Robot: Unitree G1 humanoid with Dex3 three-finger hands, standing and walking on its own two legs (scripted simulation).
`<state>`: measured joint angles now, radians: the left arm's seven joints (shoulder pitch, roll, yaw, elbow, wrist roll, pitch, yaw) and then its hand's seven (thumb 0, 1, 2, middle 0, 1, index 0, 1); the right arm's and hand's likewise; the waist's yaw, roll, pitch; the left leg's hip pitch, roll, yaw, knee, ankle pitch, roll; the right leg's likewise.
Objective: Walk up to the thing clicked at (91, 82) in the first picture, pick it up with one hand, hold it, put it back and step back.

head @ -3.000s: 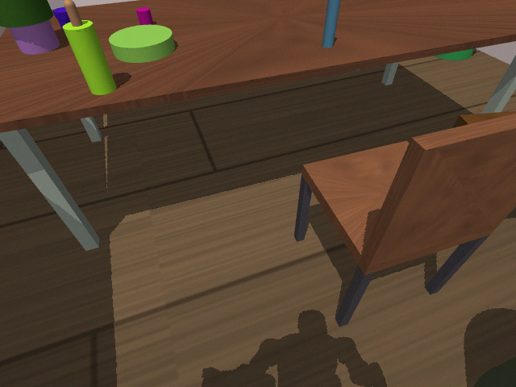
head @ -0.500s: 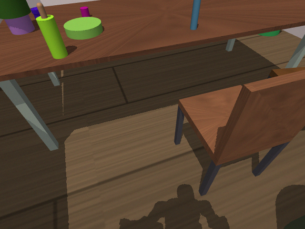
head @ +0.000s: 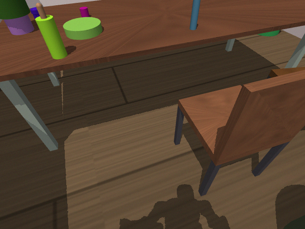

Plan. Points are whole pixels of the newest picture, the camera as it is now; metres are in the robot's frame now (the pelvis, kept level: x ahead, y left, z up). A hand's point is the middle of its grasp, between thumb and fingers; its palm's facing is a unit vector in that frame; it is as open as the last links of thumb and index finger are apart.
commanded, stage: stand
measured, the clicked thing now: (50, 32) +1.02 +0.54 +0.10
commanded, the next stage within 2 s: walk up in 0.72 s
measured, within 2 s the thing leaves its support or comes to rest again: neither
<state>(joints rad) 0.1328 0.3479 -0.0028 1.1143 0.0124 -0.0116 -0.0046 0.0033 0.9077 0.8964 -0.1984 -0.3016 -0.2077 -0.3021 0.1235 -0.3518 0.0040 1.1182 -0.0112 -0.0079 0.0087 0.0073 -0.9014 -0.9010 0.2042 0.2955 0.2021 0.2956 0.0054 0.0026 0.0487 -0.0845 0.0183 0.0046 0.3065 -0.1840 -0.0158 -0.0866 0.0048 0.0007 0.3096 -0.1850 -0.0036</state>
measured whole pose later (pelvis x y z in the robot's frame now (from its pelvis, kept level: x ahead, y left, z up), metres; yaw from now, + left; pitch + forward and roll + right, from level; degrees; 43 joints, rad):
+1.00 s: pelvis +0.02 +0.06 -0.02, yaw +10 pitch -2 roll -3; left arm 0.22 0.44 0.10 0.96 0.05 -0.06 0.01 0.00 0.90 0.90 -0.20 -0.30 -0.21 -0.30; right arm 0.24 -0.45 -0.12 0.93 -0.07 0.07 0.14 0.01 -0.90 -0.90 0.20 0.30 0.20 0.30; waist 0.00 0.05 0.08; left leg -0.44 0.16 -0.03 0.74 -0.31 -0.02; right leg -0.06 -0.09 -0.16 0.45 -0.33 0.05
